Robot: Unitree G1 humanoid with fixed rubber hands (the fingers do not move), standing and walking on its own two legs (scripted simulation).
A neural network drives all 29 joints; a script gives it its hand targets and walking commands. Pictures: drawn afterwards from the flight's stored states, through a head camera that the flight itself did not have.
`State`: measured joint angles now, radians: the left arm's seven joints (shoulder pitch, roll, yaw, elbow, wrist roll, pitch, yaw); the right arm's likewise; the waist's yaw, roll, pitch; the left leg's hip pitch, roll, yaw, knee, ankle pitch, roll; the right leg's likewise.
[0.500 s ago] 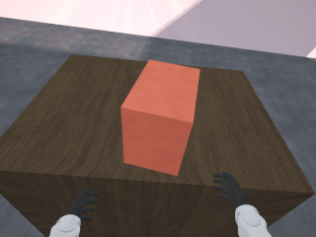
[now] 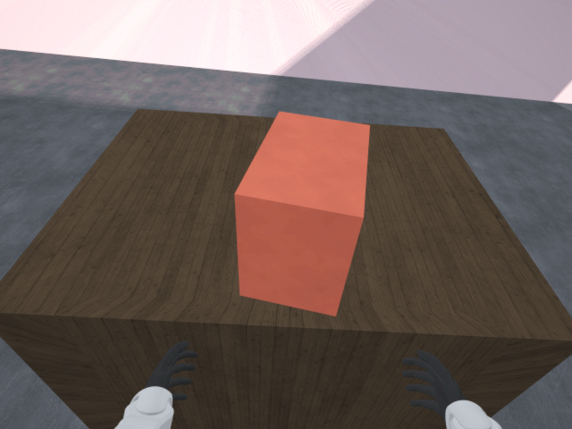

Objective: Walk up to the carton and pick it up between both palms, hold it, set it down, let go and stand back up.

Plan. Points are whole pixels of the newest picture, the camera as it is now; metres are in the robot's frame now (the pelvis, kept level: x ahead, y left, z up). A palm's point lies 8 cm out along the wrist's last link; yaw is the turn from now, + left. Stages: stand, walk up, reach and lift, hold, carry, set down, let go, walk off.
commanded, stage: let go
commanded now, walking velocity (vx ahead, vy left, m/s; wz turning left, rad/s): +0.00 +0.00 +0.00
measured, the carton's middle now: (306, 208) +0.50 -0.04 +0.05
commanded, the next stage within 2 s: stand in 0.22 s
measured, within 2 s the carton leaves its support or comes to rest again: neither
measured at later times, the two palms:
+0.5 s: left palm (91, 415) +0.19 +0.27 -0.07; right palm (485, 401) +0.21 -0.31 -0.07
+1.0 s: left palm (120, 382) +0.23 +0.25 -0.07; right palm (493, 390) +0.23 -0.34 -0.09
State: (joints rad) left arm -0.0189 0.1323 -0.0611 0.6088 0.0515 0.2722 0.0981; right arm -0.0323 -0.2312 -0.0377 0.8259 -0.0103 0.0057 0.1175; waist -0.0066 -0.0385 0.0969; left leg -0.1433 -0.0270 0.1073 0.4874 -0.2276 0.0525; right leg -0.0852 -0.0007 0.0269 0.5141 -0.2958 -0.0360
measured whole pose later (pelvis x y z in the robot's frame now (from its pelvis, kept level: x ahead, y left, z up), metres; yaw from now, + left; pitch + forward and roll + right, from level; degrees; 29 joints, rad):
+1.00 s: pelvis +0.10 -0.05 +0.00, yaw +1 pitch -1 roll +1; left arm 0.19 0.37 0.03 0.71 0.00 -0.03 0.01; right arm 0.17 -0.35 -0.04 0.79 -0.01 -0.02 0.01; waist -0.01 0.00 0.01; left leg -0.18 0.00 0.02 0.48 -0.29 0.00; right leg -0.09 0.03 -0.04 0.46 -0.36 -0.05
